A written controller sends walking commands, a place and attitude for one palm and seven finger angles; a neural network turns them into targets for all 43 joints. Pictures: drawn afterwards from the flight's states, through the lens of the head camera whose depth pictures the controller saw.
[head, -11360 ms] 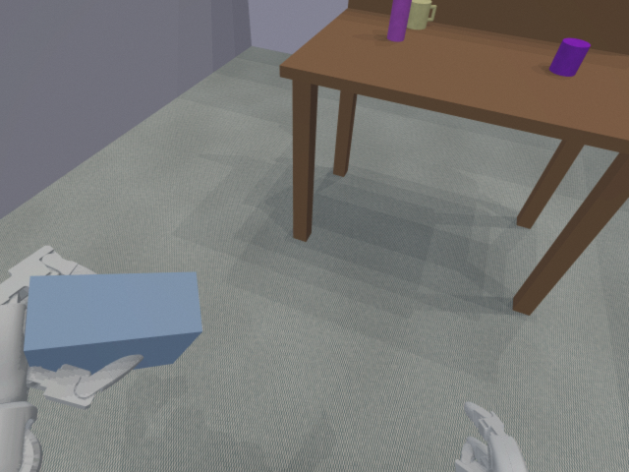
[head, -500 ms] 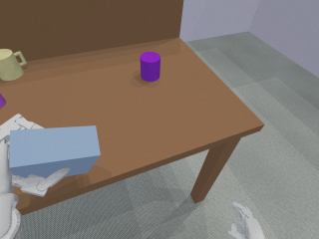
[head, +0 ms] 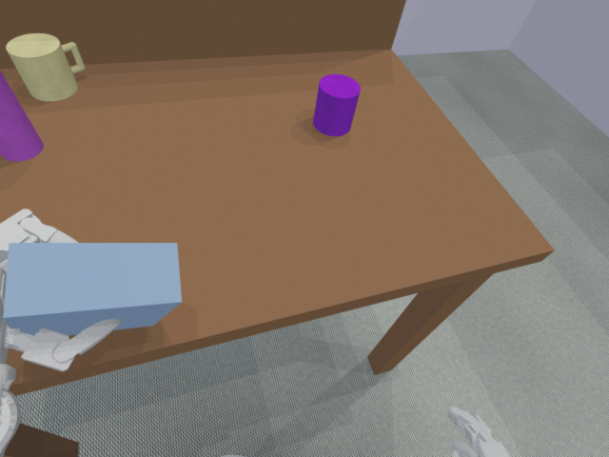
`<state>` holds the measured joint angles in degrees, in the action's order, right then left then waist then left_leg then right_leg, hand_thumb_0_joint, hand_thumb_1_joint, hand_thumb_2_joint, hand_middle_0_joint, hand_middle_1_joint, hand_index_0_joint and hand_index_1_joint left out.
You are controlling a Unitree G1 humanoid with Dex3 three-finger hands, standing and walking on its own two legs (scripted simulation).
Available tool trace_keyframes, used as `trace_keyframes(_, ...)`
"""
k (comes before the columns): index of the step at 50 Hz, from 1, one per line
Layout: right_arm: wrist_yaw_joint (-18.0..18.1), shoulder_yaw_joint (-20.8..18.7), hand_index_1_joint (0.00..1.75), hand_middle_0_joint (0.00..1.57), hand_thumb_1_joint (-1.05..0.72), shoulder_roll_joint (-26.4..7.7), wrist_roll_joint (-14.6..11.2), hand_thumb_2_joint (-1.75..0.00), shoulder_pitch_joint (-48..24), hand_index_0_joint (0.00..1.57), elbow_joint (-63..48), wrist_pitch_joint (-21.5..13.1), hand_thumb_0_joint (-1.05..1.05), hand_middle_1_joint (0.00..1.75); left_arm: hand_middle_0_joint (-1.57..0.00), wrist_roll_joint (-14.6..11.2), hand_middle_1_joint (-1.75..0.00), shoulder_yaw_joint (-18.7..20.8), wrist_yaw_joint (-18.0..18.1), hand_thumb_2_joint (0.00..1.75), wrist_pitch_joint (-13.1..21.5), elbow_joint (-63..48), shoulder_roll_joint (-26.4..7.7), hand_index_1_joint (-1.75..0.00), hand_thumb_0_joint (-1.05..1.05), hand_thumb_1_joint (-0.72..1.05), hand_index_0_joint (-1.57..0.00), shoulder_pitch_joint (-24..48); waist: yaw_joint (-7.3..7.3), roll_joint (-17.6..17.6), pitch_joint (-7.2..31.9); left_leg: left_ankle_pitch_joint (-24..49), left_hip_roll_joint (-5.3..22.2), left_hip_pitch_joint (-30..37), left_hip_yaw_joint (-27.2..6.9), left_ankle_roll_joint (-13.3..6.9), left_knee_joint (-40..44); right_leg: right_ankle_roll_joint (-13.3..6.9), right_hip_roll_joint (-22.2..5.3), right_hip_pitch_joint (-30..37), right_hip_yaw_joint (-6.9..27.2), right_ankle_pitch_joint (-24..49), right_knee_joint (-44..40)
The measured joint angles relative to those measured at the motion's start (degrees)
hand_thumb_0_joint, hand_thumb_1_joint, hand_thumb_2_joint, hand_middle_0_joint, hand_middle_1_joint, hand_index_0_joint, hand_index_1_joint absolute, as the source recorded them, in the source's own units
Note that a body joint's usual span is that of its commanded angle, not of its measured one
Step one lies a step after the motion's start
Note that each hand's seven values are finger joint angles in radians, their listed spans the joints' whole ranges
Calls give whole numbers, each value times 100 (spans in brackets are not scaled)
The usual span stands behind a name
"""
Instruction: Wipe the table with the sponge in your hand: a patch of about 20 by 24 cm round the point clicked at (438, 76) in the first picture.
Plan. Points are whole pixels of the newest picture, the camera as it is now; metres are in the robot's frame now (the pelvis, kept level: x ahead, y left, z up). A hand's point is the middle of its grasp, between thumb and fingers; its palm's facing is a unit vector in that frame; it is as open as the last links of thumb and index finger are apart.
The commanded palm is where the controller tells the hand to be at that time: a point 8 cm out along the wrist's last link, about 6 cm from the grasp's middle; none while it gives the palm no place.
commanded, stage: come to a stop and stand still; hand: left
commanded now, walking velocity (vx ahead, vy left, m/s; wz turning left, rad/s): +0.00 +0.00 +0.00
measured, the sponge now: (121, 291) +0.24 +0.23 +0.11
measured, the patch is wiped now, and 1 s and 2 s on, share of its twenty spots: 0.00 0.00 0.00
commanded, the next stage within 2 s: look again from close up in 0.30 s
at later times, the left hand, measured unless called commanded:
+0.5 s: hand (58, 323) +0.19 +0.25 +0.15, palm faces +0.38 -0.87 -0.30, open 9.7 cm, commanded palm +0.13 +0.28 +0.18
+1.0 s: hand (24, 282) +0.20 +0.27 +0.19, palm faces +0.45 -0.82 -0.36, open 9.7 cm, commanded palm +0.13 +0.27 +0.18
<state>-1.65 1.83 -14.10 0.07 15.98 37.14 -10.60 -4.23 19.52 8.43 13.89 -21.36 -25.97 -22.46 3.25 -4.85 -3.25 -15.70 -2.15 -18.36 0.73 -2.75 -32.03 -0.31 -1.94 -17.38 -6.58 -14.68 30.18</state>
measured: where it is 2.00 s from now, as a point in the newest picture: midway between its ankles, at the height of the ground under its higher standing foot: outside the picture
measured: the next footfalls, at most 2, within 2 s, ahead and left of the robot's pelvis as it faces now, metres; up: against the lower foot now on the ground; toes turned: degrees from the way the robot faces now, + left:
none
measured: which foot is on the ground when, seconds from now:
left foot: down 0.00-1.00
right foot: down 0.00-1.00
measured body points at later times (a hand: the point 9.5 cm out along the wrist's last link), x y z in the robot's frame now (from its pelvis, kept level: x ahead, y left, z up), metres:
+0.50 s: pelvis -0.03 +0.00 +0.00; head -0.01 +0.01 +0.45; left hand +0.16 +0.29 +0.17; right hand +0.15 -0.23 -0.07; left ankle +0.01 +0.08 -0.73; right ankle +0.01 -0.12 -0.73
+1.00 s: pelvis -0.04 -0.01 +0.00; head -0.01 +0.01 +0.45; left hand +0.17 +0.31 +0.21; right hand +0.14 -0.23 -0.07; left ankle +0.01 +0.08 -0.73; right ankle +0.01 -0.12 -0.73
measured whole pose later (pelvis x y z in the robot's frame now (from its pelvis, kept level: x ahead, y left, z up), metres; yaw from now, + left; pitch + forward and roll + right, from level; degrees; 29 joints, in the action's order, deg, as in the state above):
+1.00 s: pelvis -0.04 -0.01 +0.00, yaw -2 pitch -1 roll -1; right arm 0.0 1.5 -11.8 -0.9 12.8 35.5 -11.4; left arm -3.5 24.1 4.9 16.3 -18.0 -24.8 -14.1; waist 4.3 -1.1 -2.9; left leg -12.0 0.0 -17.1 2.1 -2.0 -29.4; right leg -1.6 0.9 -16.0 -4.2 -9.6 25.4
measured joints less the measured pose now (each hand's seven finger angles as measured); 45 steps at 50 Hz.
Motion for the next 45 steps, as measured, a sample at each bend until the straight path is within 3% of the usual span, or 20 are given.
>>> trace_keyframes(6,-144,37,30,21,-91,201,64,-90,-458,20,-171,-166,2,30,-79,69,-134,76,24,103,65,-613,-41,-134,-1,-47,-79,322,8,-46,-34,98,-169,-9,136,-86,50,-13,-129,-213,221,-133,334)
trace_keyframes(13,-136,83,30,21,-91,411,5,-90,-675,20,-328,74,1,30,-79,-74,-134,245,-152,103,208,-377,-73,-134,-1,-47,-79,174,-134,208,191,222,-121,47,128,-39,209,67,-55,-110,249,122,54)
trace_keyframes(23,23,-53,30,21,-91,105,-128,-90,-370,20,-167,122,1,30,-79,-196,-134,-84,-202,103,-70,-87,454,-134,-1,-47,-79,-141,-102,299,179,356,-38,104,-20,13,298,-28,38,64,94,298,-206)
trace_keyframes(32,101,-128,30,21,-91,67,-167,-90,-352,20,-83,57,2,30,-79,-262,-134,15,-169,103,-36,-243,205,-134,-1,-47,-79,-118,-247,336,152,405,50,57,-123,97,253,-118,131,103,-11,389,-303)
trace_keyframes(38,110,-145,30,21,-91,111,-188,-90,-343,20,-121,19,2,30,-79,-317,-134,58,-164,103,10,-215,237,-134,-1,-47,-79,-277,-298,404,201,447,70,91,-107,112,325,-129,154,130,7,443,-381)
trace_keyframes(43,130,-131,30,21,-91,135,-181,-90,-328,20,-110,8,2,30,-79,-301,-134,-46,-173,103,-31,-146,334,-134,-1,-47,-79,-341,-263,423,216,466,59,113,-120,105,361,-124,146,156,-5,454,-413)
trace_keyframes(45,220,-144,30,21,-91,174,-91,-90,-240,20,-126,-74,2,30,-79,182,-134,122,-410,103,16,22,-8,-134,-1,-47,-79,295,21,374,121,419,140,24,-71,100,234,-130,203,102,8,470,-387)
